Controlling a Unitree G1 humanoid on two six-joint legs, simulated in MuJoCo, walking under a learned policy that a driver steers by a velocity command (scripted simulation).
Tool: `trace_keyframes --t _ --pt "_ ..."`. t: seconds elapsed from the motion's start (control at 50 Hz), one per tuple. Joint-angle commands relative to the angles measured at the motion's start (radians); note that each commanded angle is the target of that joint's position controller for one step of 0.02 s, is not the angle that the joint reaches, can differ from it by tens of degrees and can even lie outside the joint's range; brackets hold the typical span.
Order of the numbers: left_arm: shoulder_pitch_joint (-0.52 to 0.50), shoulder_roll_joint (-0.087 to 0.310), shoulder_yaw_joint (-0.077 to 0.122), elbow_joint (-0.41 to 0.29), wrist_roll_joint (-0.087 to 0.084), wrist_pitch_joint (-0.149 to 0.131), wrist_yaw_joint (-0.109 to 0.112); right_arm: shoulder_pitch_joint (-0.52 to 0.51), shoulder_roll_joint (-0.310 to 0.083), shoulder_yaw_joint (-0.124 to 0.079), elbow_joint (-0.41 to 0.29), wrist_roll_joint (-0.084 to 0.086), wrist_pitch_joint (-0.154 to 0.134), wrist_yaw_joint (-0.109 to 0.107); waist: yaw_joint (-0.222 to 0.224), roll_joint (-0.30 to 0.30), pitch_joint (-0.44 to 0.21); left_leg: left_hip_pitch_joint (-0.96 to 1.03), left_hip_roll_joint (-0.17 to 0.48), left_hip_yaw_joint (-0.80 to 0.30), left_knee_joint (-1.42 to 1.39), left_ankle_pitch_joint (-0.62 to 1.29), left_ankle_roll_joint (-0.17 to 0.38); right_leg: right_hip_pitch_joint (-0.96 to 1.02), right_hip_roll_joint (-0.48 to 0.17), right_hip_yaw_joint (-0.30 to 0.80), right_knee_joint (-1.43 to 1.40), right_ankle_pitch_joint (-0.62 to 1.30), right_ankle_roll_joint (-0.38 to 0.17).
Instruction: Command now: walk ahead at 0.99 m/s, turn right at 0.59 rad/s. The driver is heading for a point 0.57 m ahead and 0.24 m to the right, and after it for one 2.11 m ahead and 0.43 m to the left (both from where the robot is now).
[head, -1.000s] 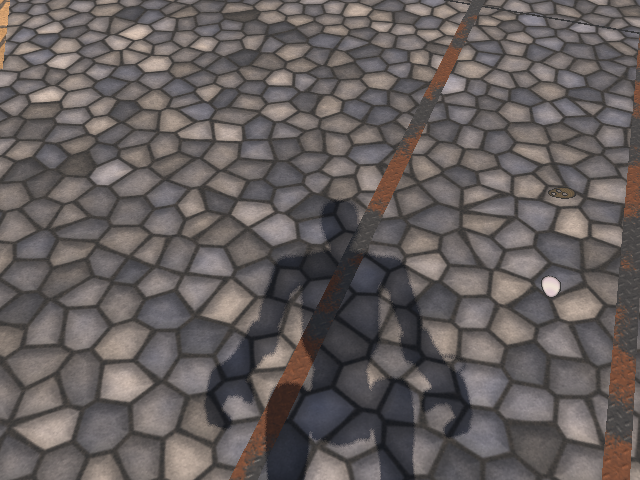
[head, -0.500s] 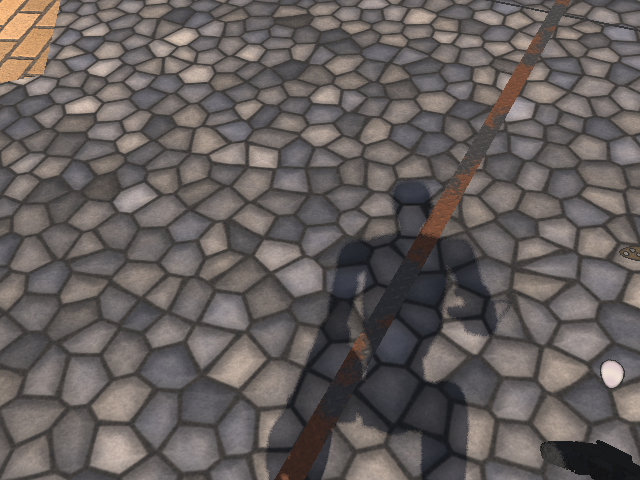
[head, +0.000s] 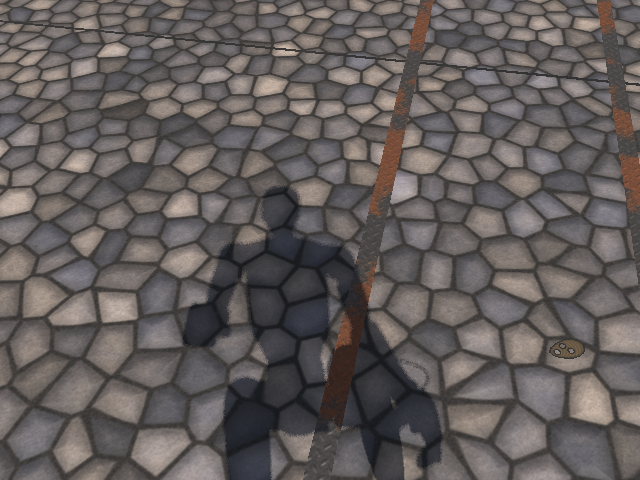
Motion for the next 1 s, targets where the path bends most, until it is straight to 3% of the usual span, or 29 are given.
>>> trace_keyframes --t 0.02,0.08,0.12,0.14,0.16,0.18,0.2,0.22,0.24,0.26,0.32,0.38,0.42,0.46,0.52,0.56,0.58,0.6,0.62,0.64,0.66,0.68,0.7,0.72,0.74,0.8,0.9,0.96,1.0 --pt "-0.095 0.016 0.001 -0.085 -0.01 -0.016 -0.029 -0.058 -0.153 -0.021 -0.066 0.003 -0.016 -0.015 0.026 0.024 0.149 -0.238 0.247 0.027 -0.167 0.334 0.078 0.215 0.036 -0.057 -0.167 0.164 -0.029" --pt "-0.101 0.089 0.032 -0.12 -0.013 -0.019 -0.058 -0.051 -0.217 -0.036 -0.078 -0.019 0.034 -0.029 0.062 0.098 0.079 0.029 0.286 0.063 0.025 0.999 0.033 0.245 0.155 -0.177 -0.218 -0.023 -0.075" --pt "0.168 0.173 0.077 -0.083 -0.026 0.005 -0.054 -0.104 -0.266 -0.049 -0.1 -0.037 0.075 -0.044 0.223 0.189 -0.079 0.061 0.314 0.065 0.42 1.419 0.022 0.493 0.22 -0.204 -0.141 -0.221 -0.123" --pt "0.421 0.238 0.11 -0.022 -0.021 0.023 -0.041 -0.159 -0.266 -0.049 -0.125 -0.03 0.079 -0.051 0.34 0.159 -0.184 -0.131 0.288 0.058 0.741 1.337 0.007 0.836 0.212 -0.125 -0.171 -0.231 -0.151" --pt "0.459 0.31 0.125 0.001 -0.022 0.041 -0.023 -0.041 -0.096 -0.002 -0.149 -0.05 0.049 -0.033 0.224 -0.203 -0.227 -0.535 0.132 0.009 1.155 0.224 -0.035 1.15 0.07 0.16 -0.145 -0.412 -0.248" --pt "0.418 0.29 0.119 -0.043 0.002 0.026 -0.023 -0.003 -0.043 0.032 -0.21 0.009 -0.005 -0.007 0.153 -0.316 -0.388 -0.864 -0.029 -0.202 1.415 -0.248 -0.042 1.353 -0.135 0.829 -0.462 -0.871 -0.448" --pt "0.443 0.204 0.106 -0.04 0.015 0.012 -0.018 -0.172 -0.151 0.012 -0.235 0.038 -0.041 -0.002 0.228 -0.129 -0.319 -0.918 0.037 -0.303 1.367 -0.138 0.025 1.302 -0.114 0.879 -0.602 -0.923 -0.345" --pt "0.401 0.176 0.096 -0.04 0.027 -0.001 -0.024 -0.272 -0.15 0.012 -0.276 0.045 -0.054 -0.005 0.193 0.005 -0.179 -0.919 0.073 -0.299 1.264 -0.072 0.053 1.142 -0.086 0.79 -0.614 -0.819 -0.287" --pt "0.341 0.161 0.092 -0.051 0.027 -0.014 -0.031 -0.285 -0.124 0.017 -0.28 0.028 -0.058 -0.013 0.13 0.113 -0.109 -0.878 0.099 -0.303 1.192 -0.043 0.047 0.984 -0.056 0.717 -0.609 -0.692 -0.285" --pt "0.271 0.148 0.089 -0.07 0.028 -0.02 -0.028 -0.266 -0.12 0.014 -0.274 0.009 -0.053 -0.018 0.077 0.132 -0.073 -0.808 0.127 -0.311 1.121 -0.022 0.031 0.853 -0.009 0.626 -0.607 -0.574 -0.287" --pt "0.214 0.112 0.077 -0.084 -0.001 -0.011 -0.01 -0.25 -0.126 0.001 -0.273 -0.012 -0.014 -0.019 0.024 0.08 0.017 -0.745 0.166 -0.284 0.956 -0.008 -0.037 0.654 0.078 0.449 -0.638 -0.4 -0.285" --pt "0.25 0.115 0.075 -0.067 -0.008 -0.005 0.022 -0.438 -0.084 0.015 -0.347 -0.027 -0.006 -0.023 0.083 0.044 0.104 -0.686 0.131 -0.212 0.666 0.188 -0.09 0.47 0.144 0.342 -0.654 -0.277 -0.258" --pt "0.272 0.127 0.081 -0.052 -0.008 0.006 0.03 -0.524 -0.052 0.021 -0.379 -0.02 -0.009 -0.018 0.131 -0.005 0.098 -0.566 0.085 -0.186 0.468 0.371 -0.101 0.396 0.181 0.307 -0.639 -0.307 -0.204" --pt "0.324 0.119 0.08 -0.017 -0.011 0.002 0.033 -0.539 -0.07 0.013 -0.38 0.0 -0.017 -0.01 0.176 -0.036 0.068 -0.48 0.086 -0.17 0.372 0.548 -0.102 0.439 0.135 0.298 -0.655 -0.357 -0.182" --pt "0.373 0.108 0.078 0.029 -0.008 0.004 0.036 -0.582 -0.109 -0.004 -0.393 0.024 -0.021 -0.003 0.205 -0.068 0.088 -0.595 0.112 -0.174 0.269 0.518 -0.058 0.715 0.057 0.296 -0.596 -0.24 -0.16" --pt "0.368 0.142 0.087 0.045 0.015 0.015 0.035 -0.505 -0.155 -0.03 -0.384 0.032 -0.022 -0.004 0.151 -0.091 0.026 -0.579 0.065 -0.115 0.281 0.355 -0.002 0.904 0.01 0.262 -0.477 0.248 -0.141" --pt "0.346 0.165 0.089 0.047 0.042 0.023 0.03 -0.379 -0.197 -0.053 -0.358 0.048 -0.015 -0.01 0.073 -0.109 -0.061 -0.486 0.03 -0.074 0.316 0.277 0.034 0.972 0.006 0.228 -0.326 0.557 -0.126" --pt "0.266 0.177 0.086 0.031 0.062 0.029 0.027 -0.167 -0.219 -0.064 -0.315 0.058 -0.002 -0.017 -0.058 -0.131 -0.168 -0.274 0.059 -0.088 0.35 0.26 0.074 0.906 0.012 0.177 -0.085 0.707 -0.103" --pt "0.211 0.118 0.063 -0.001 0.081 0.025 0.031 0.105 -0.24 -0.055 -0.25 0.043 0.016 -0.018 -0.153 0.01 -0.329 0.076 0.166 -0.285 0.441 0.119 0.124 0.669 0.062 0.144 0.304 0.415 -0.089" --pt "0.423 0.009 0.034 -0.005 0.017 0.001 0.015 0.109 -0.288 -0.07 -0.202 0.029 0.009 0.008 0.015 0.594 -0.404 0.354 0.381 -0.956 0.162 -0.232 0.337 0.255 0.277 0.083 0.658 -0.551 0.012" --pt "0.379 0.081 0.027 -0.003 -0.003 -0.024 0.009 0.061 -0.164 -0.049 -0.218 0.025 0.013 0.012 -0.016 0.394 -0.299 0.342 0.374 -1.118 0.054 -0.461 0.302 0.102 0.191 0.144 0.654 -0.567 -0.027" --pt "0.191 0.123 0.029 -0.044 -0.011 -0.046 -0.001 0.02 -0.123 -0.042 -0.232 0.006 0.021 0.005 -0.049 0.202 -0.168 0.221 0.346 -0.948 0.072 -0.339 0.267 0.076 0.149 0.146 0.617 -0.526 -0.043" --pt "0.065 0.104 0.021 -0.083 0.011 -0.065 -0.002 0.004 -0.145 -0.047 -0.225 -0.002 0.021 0.017 -0.03 0.005 -0.061 0.062 0.289 -0.85 0.053 -0.161 0.248 0.101 0.14 0.12 0.526 -0.516 -0.051" --pt "0.016 0.093 0.026 -0.1 0.035 -0.076 0.002 -0.021 -0.139 -0.045 -0.218 0.001 0.016 0.024 0.004 -0.046 -0.027 -0.016 0.248 -0.773 0.049 -0.035 0.247 0.12 0.119 0.116 0.415 -0.498 -0.046" --pt "0.026 0.075 0.024 -0.105 0.041 -0.079 0.0 -0.039 -0.123 -0.038 -0.211 0.001 0.017 0.024 0.044 -0.003 -0.014 -0.071 0.207 -0.714 0.034 0.05 0.25 0.158 0.105 0.115 0.344 -0.484 -0.034" --pt "0.023 0.063 0.022 -0.119 0.049 -0.071 0.007 -0.027 -0.098 -0.028 -0.184 0.041 0.026 0.016 0.081 0.048 0.029 -0.175 0.178 -0.652 0.01 0.156 0.267 0.175 0.092 0.086 0.16 -0.492 0.024" --pt "-0.226 0.014 0.007 -0.217 0.046 -0.087 -0.003 0.006 -0.135 -0.041 -0.15 0.045 0.042 -0.021 0.003 0.087 0.106 -0.518 0.109 -0.557 -0.054 0.179 0.192 0.463 0.165 0.016 -0.248 -0.057 0.078" --pt "-0.256 0.059 0.036 -0.241 0.017 -0.083 0.007 0.055 -0.12 -0.041 -0.115 0.064 0.045 -0.024 -0.007 0.114 0.079 -0.46 0.116 -0.592 0.001 0.171 0.145 0.589 0.176 0.056 -0.345 0.002 0.085" --pt "-0.237 0.107 0.063 -0.251 0.001 -0.086 0.018 0.064 -0.116 -0.045 -0.1 0.063 0.055 -0.026 0.023 0.132 0.047 -0.342 0.123 -0.607 0.122 0.383 0.117 0.629 0.189 0.052 -0.39 -0.098 0.066"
